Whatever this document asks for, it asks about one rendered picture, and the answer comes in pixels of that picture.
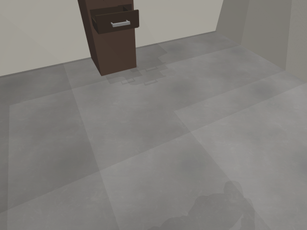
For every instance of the cabinet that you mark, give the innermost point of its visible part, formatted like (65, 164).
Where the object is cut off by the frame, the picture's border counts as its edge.
(111, 52)

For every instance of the drawer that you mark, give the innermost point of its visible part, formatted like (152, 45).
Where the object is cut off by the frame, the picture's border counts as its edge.
(103, 17)

